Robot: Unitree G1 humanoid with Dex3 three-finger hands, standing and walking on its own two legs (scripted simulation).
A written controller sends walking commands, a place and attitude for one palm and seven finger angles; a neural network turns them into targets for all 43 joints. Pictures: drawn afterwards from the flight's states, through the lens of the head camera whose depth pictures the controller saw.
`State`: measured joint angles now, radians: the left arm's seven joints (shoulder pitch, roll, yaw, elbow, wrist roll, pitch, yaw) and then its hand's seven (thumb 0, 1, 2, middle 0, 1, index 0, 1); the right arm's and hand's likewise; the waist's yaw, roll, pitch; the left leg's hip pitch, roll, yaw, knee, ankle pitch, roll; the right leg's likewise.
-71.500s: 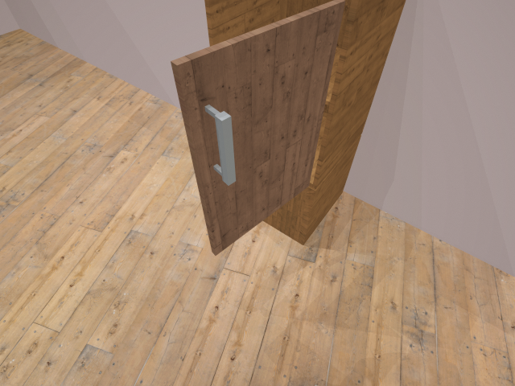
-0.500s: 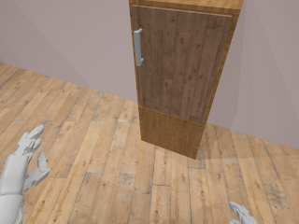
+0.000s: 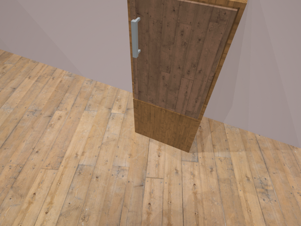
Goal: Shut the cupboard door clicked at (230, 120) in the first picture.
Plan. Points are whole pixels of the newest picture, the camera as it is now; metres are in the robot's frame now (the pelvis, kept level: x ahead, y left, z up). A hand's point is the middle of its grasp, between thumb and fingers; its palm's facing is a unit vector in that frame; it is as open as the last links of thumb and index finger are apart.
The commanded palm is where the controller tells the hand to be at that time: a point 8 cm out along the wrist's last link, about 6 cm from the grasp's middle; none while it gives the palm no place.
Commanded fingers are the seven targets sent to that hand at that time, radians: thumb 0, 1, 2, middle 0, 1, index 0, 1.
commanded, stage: let the arm hang, fingers relaxed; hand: left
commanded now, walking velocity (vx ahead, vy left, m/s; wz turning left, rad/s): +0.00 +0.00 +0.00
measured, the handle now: (136, 38) +0.85 +0.11 +0.07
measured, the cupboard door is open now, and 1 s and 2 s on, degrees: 0 0 0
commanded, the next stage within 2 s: look to check the result in 0.52 s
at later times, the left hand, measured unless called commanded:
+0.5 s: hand out of the picture -0.02 +0.16 -0.18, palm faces +0.02 -0.99 -0.14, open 7.4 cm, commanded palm none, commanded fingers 0.00 0.90 0.90 -0.20 -0.30 -0.20 -0.30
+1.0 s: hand out of the picture -0.02 +0.19 -0.17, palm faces +0.00 -0.98 -0.21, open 7.4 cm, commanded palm none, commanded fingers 0.00 0.90 0.90 -0.20 -0.30 -0.20 -0.30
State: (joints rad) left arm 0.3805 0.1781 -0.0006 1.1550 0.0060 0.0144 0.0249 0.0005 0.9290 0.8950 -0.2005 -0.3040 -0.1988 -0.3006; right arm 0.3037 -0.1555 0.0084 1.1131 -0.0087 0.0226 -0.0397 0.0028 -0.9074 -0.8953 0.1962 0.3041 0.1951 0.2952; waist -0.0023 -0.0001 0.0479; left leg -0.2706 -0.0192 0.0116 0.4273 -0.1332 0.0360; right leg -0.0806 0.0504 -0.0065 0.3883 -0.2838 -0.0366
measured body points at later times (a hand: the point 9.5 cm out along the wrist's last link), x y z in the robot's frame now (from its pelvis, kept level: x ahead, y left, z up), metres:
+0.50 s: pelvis +0.00 +0.00 +0.00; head -0.01 +0.01 +0.45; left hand -0.02 +0.21 -0.17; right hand -0.02 -0.21 -0.16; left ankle +0.06 +0.09 -0.74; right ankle -0.05 -0.10 -0.74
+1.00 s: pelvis +0.01 +0.01 +0.00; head +0.01 +0.01 +0.45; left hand -0.01 +0.24 -0.16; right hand +0.00 -0.23 -0.16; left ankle +0.06 +0.09 -0.74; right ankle -0.05 -0.10 -0.74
